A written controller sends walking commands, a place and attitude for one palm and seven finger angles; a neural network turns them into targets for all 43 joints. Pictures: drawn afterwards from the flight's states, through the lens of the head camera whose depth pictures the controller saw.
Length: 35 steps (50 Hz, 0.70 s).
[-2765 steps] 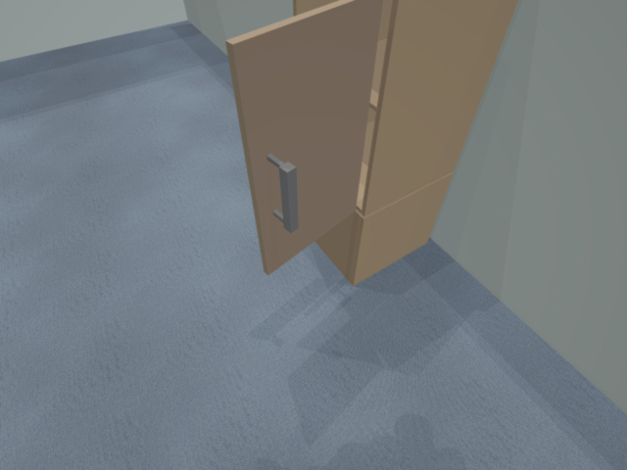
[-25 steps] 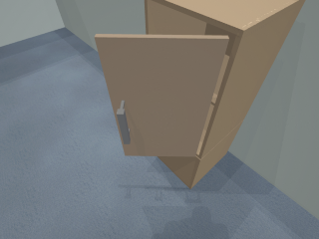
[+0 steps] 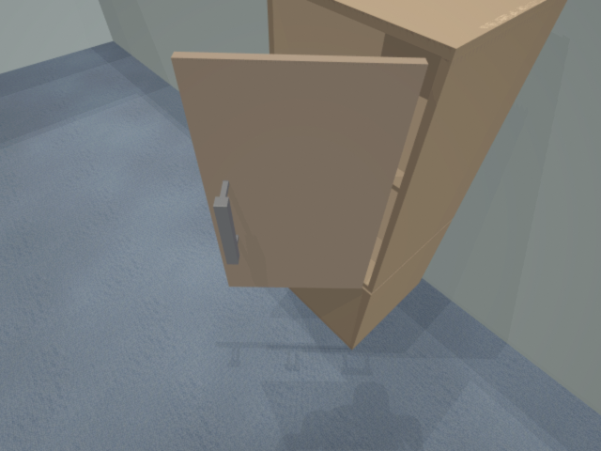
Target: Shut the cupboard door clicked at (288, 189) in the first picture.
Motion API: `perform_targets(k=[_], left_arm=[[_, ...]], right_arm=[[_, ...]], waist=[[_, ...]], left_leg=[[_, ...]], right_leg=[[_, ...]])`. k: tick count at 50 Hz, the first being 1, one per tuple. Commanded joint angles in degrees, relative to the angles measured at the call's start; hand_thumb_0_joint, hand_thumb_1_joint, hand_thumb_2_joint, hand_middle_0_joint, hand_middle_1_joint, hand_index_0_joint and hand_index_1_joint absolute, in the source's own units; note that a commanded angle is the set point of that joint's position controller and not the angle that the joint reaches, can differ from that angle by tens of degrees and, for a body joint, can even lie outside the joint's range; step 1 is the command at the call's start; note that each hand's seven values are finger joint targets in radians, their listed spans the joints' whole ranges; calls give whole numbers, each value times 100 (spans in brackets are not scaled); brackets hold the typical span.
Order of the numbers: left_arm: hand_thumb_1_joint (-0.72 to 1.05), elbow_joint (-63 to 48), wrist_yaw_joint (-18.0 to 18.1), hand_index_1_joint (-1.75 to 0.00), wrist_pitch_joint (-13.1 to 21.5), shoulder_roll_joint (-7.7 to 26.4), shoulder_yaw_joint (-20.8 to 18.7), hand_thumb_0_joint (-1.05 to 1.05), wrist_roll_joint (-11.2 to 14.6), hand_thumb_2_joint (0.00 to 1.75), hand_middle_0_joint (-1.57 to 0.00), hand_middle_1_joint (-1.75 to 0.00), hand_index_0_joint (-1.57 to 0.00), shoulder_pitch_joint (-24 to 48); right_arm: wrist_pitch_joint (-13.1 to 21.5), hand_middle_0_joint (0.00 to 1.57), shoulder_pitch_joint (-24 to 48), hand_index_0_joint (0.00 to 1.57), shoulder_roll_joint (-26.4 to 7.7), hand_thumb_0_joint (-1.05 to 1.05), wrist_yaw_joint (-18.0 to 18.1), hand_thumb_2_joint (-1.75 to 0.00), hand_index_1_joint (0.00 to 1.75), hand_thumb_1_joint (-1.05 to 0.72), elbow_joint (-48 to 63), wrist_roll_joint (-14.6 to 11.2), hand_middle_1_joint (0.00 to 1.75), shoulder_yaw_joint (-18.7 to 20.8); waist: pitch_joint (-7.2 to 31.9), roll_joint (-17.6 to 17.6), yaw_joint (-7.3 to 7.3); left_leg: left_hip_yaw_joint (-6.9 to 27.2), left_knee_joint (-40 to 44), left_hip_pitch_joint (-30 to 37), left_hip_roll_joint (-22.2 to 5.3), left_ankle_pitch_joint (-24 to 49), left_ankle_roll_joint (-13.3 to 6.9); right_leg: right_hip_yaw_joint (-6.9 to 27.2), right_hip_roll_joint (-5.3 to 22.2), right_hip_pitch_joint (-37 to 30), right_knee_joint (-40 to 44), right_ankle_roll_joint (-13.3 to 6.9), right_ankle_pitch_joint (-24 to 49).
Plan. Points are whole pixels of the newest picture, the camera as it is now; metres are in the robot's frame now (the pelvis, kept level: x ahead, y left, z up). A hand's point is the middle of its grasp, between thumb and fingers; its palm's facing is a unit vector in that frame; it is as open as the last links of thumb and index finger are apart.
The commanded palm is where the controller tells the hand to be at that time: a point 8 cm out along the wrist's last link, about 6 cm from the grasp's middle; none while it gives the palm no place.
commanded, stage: look again from close up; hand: left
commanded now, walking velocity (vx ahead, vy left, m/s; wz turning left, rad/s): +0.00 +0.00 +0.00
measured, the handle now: (229, 224) +0.51 +0.16 -0.06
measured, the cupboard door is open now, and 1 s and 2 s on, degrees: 47 47 47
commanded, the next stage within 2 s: shuffle to correct the standing spot in 0.44 s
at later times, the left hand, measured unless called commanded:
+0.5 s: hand out of the picture +0.03 +0.19 -0.17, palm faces -0.02 -0.97 -0.22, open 7.4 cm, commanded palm none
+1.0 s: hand out of the picture +0.02 +0.14 -0.19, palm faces +0.01 -0.98 -0.18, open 7.4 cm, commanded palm none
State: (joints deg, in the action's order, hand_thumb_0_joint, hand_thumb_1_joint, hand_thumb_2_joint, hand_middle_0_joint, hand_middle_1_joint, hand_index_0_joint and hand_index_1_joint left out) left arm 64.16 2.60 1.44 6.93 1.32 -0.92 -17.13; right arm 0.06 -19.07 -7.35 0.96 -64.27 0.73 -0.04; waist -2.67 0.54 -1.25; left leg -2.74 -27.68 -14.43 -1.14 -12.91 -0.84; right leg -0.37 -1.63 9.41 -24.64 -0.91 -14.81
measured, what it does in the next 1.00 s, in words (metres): shifts its weight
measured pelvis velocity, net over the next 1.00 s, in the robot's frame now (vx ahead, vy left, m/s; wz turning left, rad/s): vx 0.06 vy -0.02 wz -0.02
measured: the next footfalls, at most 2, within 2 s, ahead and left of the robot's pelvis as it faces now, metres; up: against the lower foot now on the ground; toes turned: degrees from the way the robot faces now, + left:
none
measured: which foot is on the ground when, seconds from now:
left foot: down 0.00-1.00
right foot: down 0.00-1.00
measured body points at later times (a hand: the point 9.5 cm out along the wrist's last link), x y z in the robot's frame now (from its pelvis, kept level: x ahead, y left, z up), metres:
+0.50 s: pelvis +0.01 +0.01 +0.00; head +0.02 +0.00 +0.45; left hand +0.03 +0.24 -0.16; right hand +0.05 -0.23 -0.16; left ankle +0.02 +0.11 -0.74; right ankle -0.02 -0.11 -0.74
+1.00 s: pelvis +0.06 -0.02 -0.01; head +0.09 -0.02 +0.44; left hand +0.02 +0.19 -0.17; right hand +0.07 -0.26 -0.17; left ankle +0.05 +0.09 -0.74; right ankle -0.02 -0.11 -0.74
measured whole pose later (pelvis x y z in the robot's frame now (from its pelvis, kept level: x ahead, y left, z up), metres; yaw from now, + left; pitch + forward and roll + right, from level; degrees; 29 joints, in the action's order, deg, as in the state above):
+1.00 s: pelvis +0.06 -0.02 -0.01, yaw -1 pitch +1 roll +0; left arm 62.8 2.0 1.9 8.6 0.4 -1.4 -20.7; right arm 0.0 -13.3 -9.3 1.7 -62.9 0.2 0.5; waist -2.9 -0.3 1.0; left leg -2.6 -34.2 -15.7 -1.9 -19.3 -0.2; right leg -0.1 -3.7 8.1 -30.1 -3.3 -22.2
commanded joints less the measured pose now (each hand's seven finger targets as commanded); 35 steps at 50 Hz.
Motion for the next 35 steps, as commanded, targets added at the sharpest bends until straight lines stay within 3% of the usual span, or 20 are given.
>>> perform_targets(k=[1, 3, 6, 9, 11, 14, 19, 27, 28, 30, 32, 35], left_arm=[[90, -328, 34, -30, 133, 674, -137, 0, 18, 90, -20, -30, -20, -358], [90, -333, 26, -30, 95, 577, -107, 0, 19, 90, -20, -30, -20, -325], [90, -382, 16, -30, 61, 627, -109, 0, 10, 90, -20, -30, -20, -297], [90, -407, 9, -30, 43, 672, -115, 0, 8, 90, -20, -30, -20, -291], [90, -423, 8, -30, 65, 769, -131, 0, 12, 90, -20, -30, -20, -313], [90, -446, 1, -30, 61, 874, -148, 0, 20, 90, -20, -30, -20, -229], [90, -448, -19, -30, 50, 1023, -160, 0, 18, 90, -20, -30, -20, -158], [90, -446, -41, -30, 42, 1226, -194, 0, 8, 90, -20, -30, -20, 25], [90, -380, -40, -30, 10, 1013, -146, 0, 14, 90, -20, -30, -20, -76], [90, -326, -57, -30, -41, 911, -139, 0, -13, 90, -20, -30, -20, -173], [90, -362, -99, -30, -91, 931, -170, 0, -37, 90, -20, -30, -20, -180], [90, -450, -163, -30, -128, 877, -217, 0, -87, 90, -20, -30, -20, -242]], right_arm=[[217, 20, -282, 20, -529, 0, 29, -90, 30, -90, 532, 21, 30, 33], [205, 20, -245, 20, -621, 0, 38, -90, 30, -90, 582, 13, 30, 52], [201, 20, -145, 20, -671, 0, 26, -90, 30, -90, 574, 14, 30, 46], [199, 20, -62, 20, -758, 0, 20, -90, 30, -90, 555, 9, 30, 57], [220, 20, 12, 20, -791, 0, 21, -90, 30, -90, 527, 11, 30, 51], [231, 20, 86, 20, -878, 0, 29, -90, 30, -90, 502, 2, 30, 58], [238, 20, 304, 20, -992, 0, 38, -90, 30, -90, 458, -1, 30, 69], [231, 20, 585, 20, -1135, 0, 45, -90, 30, -90, 397, -6, 30, 92], [212, 20, 522, 20, -944, 0, 38, -90, 30, -90, 351, 9, 30, 46], [164, 20, 462, 20, -879, 0, 38, -90, 30, -90, 290, 20, 30, 48], [128, 20, 459, 20, -1011, 0, 31, -90, 30, -90, 341, 54, 30, 104], [102, 20, 378, 20, -1165, 0, 63, -90, 30, -90, 402, 65, 30, 198]], waist=[[285, 314, 32], [-4, -211, 28], [-340, -117, 59], [-339, -320, 86], [-163, -207, 102], [-15, -340, 100], [29, -86, 118], [119, -22, 137], [212, -44, 123], [30, -85, 127], [-137, 143, 104], [-365, 315, 117]], left_leg=[[668, 199, 64, -449, 510, -140], [691, 302, -23, -442, 262, -165], [735, 522, -152, -420, 48, -183], [728, 640, -44, -429, -8, -204], [633, 580, 145, -402, 349, -199], [582, 547, 315, -425, 617, -195], [522, 564, 450, -444, 785, -179], [497, 581, 540, -475, 888, -156], [485, 580, 610, -493, 749, -141], [518, 625, 488, -535, 64, -181], [706, 796, 341, -651, -667, -236], [1102, 1045, 218, -1010, -1072, -461]], right_leg=[[505, 601, 324, 25, -279, 207], [525, 557, 522, 31, -246, -40], [519, 535, 673, 10, -215, -171], [522, 554, 697, 30, -175, -159], [563, 599, 588, 31, -173, 139], [575, 622, 491, 47, -143, 368], [613, 652, 436, 101, -134, 620], [636, 700, 302, 199, -127, 857], [571, 674, 291, 182, -92, 652], [469, 572, 409, 151, -107, -38], [381, 464, 652, -30, -140, -574], [76, 299, 929, -437, -140, -694]])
